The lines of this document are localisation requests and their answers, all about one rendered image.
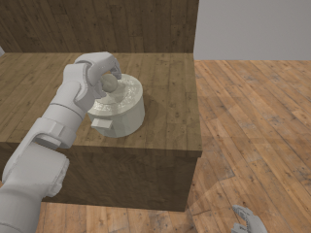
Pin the pot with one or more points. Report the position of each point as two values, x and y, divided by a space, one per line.
120 126

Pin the robot left upper arm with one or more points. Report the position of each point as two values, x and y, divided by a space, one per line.
39 173

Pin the robot left forearm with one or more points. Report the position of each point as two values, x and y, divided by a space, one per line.
58 125

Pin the knob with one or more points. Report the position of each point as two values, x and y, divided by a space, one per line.
110 83

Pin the lid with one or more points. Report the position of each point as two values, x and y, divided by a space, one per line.
119 102

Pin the robot left hand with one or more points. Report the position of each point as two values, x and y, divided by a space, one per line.
106 62

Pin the table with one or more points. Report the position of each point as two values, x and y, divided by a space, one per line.
153 41

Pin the robot right hand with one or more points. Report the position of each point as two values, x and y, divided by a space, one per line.
253 223

